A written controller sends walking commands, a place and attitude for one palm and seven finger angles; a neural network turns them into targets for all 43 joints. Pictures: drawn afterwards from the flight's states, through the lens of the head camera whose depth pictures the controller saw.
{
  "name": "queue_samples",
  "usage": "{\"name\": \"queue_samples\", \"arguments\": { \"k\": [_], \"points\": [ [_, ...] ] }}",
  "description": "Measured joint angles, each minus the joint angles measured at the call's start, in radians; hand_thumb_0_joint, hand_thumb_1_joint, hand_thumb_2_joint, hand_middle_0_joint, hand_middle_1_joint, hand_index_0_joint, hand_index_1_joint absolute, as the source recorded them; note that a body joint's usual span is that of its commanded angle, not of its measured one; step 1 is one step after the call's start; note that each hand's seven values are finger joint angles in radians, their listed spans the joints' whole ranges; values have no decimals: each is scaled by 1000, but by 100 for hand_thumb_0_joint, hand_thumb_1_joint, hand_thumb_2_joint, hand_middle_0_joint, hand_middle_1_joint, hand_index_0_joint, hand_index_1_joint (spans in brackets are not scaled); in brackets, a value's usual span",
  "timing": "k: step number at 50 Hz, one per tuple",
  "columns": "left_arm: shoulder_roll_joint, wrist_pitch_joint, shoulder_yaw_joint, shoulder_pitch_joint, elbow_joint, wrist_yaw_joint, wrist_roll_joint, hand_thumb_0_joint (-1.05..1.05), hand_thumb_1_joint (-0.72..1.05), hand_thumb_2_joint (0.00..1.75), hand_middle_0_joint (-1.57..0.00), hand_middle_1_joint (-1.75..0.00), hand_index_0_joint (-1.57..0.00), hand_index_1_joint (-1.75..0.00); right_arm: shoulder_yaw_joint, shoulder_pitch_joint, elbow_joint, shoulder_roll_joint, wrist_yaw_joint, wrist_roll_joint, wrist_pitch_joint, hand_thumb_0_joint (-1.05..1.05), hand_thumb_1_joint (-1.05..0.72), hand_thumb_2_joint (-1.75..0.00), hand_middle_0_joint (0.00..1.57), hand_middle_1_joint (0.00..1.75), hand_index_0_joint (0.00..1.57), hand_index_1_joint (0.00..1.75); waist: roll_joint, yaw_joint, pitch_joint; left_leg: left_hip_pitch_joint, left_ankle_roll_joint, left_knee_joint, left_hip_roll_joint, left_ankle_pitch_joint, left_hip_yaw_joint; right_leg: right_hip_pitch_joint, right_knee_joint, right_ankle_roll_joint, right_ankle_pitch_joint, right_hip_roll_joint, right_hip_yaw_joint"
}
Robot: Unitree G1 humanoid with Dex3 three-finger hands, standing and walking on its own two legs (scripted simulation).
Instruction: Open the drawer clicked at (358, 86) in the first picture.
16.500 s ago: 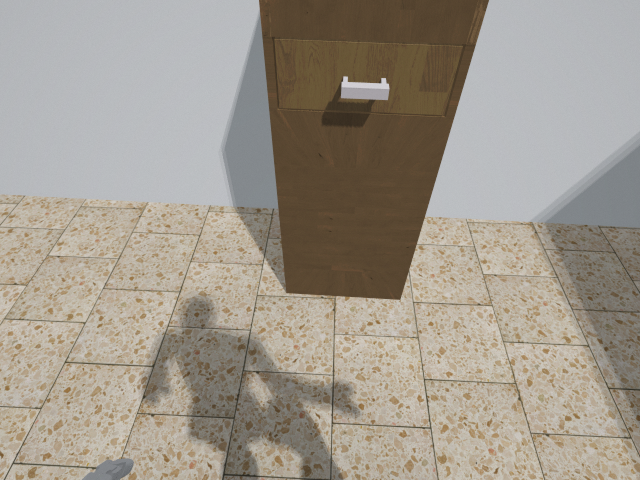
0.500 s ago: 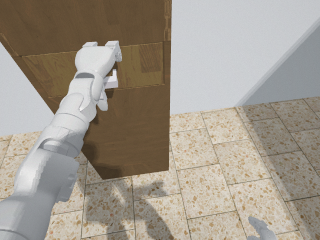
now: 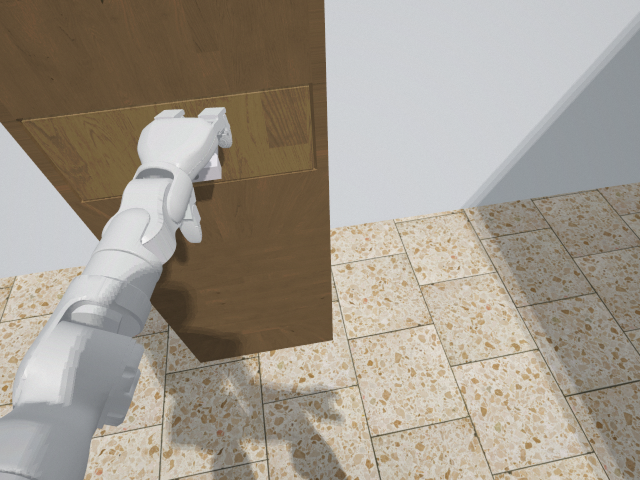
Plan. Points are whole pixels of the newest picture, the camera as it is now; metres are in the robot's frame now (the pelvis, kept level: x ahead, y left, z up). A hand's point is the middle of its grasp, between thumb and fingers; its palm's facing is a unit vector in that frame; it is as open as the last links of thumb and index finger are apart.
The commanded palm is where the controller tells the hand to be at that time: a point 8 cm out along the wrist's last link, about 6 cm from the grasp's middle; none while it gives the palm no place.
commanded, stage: re-aim the fingers above the handle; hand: left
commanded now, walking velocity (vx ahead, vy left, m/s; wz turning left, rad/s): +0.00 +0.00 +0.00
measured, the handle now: (185, 161) +0.54 +0.19 +0.09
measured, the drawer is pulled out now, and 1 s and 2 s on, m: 0.00 0.00 0.00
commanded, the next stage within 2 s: lower the fingers behind the handle in 0.42 s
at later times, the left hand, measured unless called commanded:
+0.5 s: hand (215, 157) +0.49 +0.13 +0.13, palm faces +0.08 -0.07 -0.99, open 13.8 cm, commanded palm +0.47 +0.19 +0.20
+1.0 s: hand (172, 185) +0.47 +0.19 +0.11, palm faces -0.01 +0.00 -1.00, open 14.1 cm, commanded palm +0.46 +0.20 +0.17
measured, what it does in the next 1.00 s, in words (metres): stands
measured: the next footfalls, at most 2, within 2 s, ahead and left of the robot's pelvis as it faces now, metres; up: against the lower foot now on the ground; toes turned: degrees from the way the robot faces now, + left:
none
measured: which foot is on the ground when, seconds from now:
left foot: down 0.00-1.00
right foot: down 0.00-1.00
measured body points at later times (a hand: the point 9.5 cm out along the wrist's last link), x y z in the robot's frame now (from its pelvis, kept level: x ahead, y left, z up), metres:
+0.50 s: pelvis +0.00 +0.00 +0.00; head +0.05 -0.03 +0.44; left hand +0.48 +0.13 +0.19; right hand +0.10 -0.26 -0.13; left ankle -0.04 +0.12 -0.73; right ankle +0.00 -0.11 -0.73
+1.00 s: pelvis +0.00 +0.00 +0.00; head +0.05 -0.02 +0.44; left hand +0.47 +0.19 +0.16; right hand +0.06 -0.29 -0.13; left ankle -0.04 +0.12 -0.73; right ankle +0.00 -0.11 -0.73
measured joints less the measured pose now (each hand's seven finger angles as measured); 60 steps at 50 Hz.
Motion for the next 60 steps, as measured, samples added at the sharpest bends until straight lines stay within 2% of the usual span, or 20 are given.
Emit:
{"name": "queue_samples", "arguments": {
  "k": [3, 7, 11, 13, 16, 19, 22, 24, 26, 28, 30, 33, 37, 40, 44, 46, 50, 53, 55, 60],
  "points": [
    [4, 19, 28, -12, 7, 98, 25, 0, -49, 30, -33, -120, -32, -121, -1, -25, 24, 6, 11, -5, -15, 1, -90, -90, 20, 30, 20, 29, -2, 1, -3, -9, -2, 7, 1, -2, -4, -7, 4, -1, -2, 0, -4],
    [33, 158, 29, -96, 104, 155, 36, 0, -49, 30, -33, -120, -32, -120, 8, -62, 50, 16, 30, 0, -14, 1, -90, -90, 19, 30, 20, 29, 6, 4, -15, -14, -3, 2, -1, 2, -7, -10, 0, -1, 1, -1, -7],
    [19, 294, -76, -171, 165, 49, -13, 0, -48, 30, -32, -120, -34, -123, 16, -75, 49, 17, 40, 17, 11, 1, -90, -90, 20, 30, 20, 29, 22, 13, -25, -2, 1, -11, -9, 9, -19, 6, -11, 2, 0, -10, -18],
    [-7, 317, -107, -180, 165, -32, -37, 0, -48, 30, -32, -120, -34, -123, 24, -83, 41, 16, 36, 21, 25, 1, -90, -90, 20, 30, 20, 29, 27, 12, -27, 9, 3, -17, -14, 11, -24, 18, -14, 4, -1, -15, -23],
    [-39, 267, -128, -166, 143, -129, -60, 0, -49, 30, -32, -120, -34, -122, 35, -95, 18, 17, 19, 20, 34, 1, -90, -90, 20, 30, 20, 29, 24, 1, -21, 20, 6, -16, -19, 8, -27, 28, -7, 6, -8, -20, -26],
    [-68, 140, -100, -128, 95, -149, -54, 0, -49, 30, -32, -120, -33, -121, 40, -101, -10, 20, 3, 13, 23, 1, -90, -90, 20, 30, 20, 30, 14, -4, -10, 19, 6, -4, -19, 1, -21, 22, 8, 7, -15, -20, -19],
    [-77, 26, -37, -84, 47, -74, -21, 0, -49, 30, -32, -120, -33, -121, 39, -100, -32, 26, -6, 0, 4, 1, -90, -90, 20, 30, 20, 30, 6, -8, -6, 4, 5, 9, -14, -7, -7, 0, 24, 5, -19, -15, -5],
    [-67, 3, 3, -71, 34, 15, 9, 0, -49, 30, -33, -120, -33, -121, 35, -98, -32, 32, -5, -6, -8, 1, -90, -90, 20, 30, 20, 29, 3, -8, -4, -8, 3, 15, -10, -10, 2, -16, 30, 4, -18, -10, 3],
    [-46, 30, 28, -75, 37, 103, 37, 0, -49, 30, -33, -120, -33, -120, 32, -95, -19, 36, 3, -7, -15, 1, -90, -90, 20, 30, 20, 29, 4, -2, -1, -17, 1, 15, -6, -10, 10, -27, 29, 3, -14, -5, 11],
    [-33, 50, 24, -89, 55, 151, 38, 0, -48, 30, -37, -123, -32, -120, 31, -92, 4, 36, 11, -6, -13, 1, -90, -90, 20, 30, 20, 29, 8, 8, -2, -20, -1, 9, -3, -6, 14, -31, 22, 3, -8, -2, 14],
    [-39, 138, 3, -117, 107, 176, 52, 0, -48, 30, -41, -125, -32, -120, 34, -91, 32, 35, 22, -2, -1, 1, -90, -90, 20, 30, 20, 29, 13, 13, -8, -20, -1, 1, -3, -2, 14, -32, 16, 3, -5, -2, 14],
    [-52, 218, 0, -142, 151, 151, 29, 0, -48, 30, -41, -125, -34, -124, 42, -91, 54, 31, 27, 5, 30, 1, -90, -90, 20, 30, 20, 29, 20, 11, -18, -9, 0, -15, -4, 6, 13, -22, 4, 4, 0, -2, 14],
    [-29, 296, 12, -174, 228, 48, 11, 0, -49, 30, -37, -123, -35, -125, 51, -90, 41, 28, 9, 15, 58, 1, -90, -90, 20, 30, 20, 30, 23, -17, -22, 16, 0, -33, -3, 13, 13, -1, -7, 3, 3, -2, 13],
    [15, 277, 9, -167, 256, -32, 18, 0, -49, 30, -35, -122, -34, -124, 51, -77, 11, 20, -6, 19, 55, 1, -90, -90, 20, 30, 20, 30, 17, -32, -17, 21, -2, -34, 0, 15, 12, 5, -10, 0, 6, 1, 12],
    [48, 149, -14, -97, 176, -94, 15, 0, -49, 30, -34, -121, -33, -122, 29, -39, -20, 6, -18, 15, 32, 1, -90, -90, 20, 30, 20, 30, 2, -21, -5, 8, -4, -16, 3, 11, 3, 1, -3, -3, 5, 3, 3],
    [50, 79, -17, -50, 110, -83, 13, 0, -49, 30, -33, -121, -32, -121, 15, -21, -25, 0, -20, 9, 20, 1, -90, -90, 20, 30, 20, 29, -6, -10, 0, -2, -4, -2, 3, 6, -2, -5, 5, -4, 2, 3, -2],
    [47, -14, -10, -5, 32, 9, 15, 0, -49, 30, -33, -120, -27, -118, -10, -1, -6, -5, -9, -1, -8, 1, -90, -90, 20, 30, 20, 29, -15, 11, 1, -32, -4, 30, 1, -6, -14, -24, 23, -4, -7, -1, -14],
    [25, -4, -11, -20, 59, 94, 23, 0, -49, 30, -33, -120, -27, -118, -14, -8, 25, -3, 12, -5, -20, 1, -90, -90, 20, 30, 20, 29, -17, 16, -6, -57, -3, 49, -3, -12, -23, -41, 34, -3, -12, -5, -22],
    [13, 38, -15, -42, 100, 137, 30, 0, -49, 30, -32, -120, -28, -119, -11, -20, 40, 2, 25, -5, -24, 1, -90, -90, 19, 30, 20, 29, -15, 12, -11, -72, -2, 57, -5, -13, -24, -55, 40, -2, -13, -7, -24],
    [-5, 141, -17, -95, 191, 154, 33, 0, -49, 30, -32, -120, -30, -119, 2, -45, 48, 23, 44, -9, -19, 1, -90, -90, 20, 30, 20, 29, -2, -7, -14, -90, 4, 57, -8, -10, -19, -74, 38, 4, -7, -10, -18]
  ]
}}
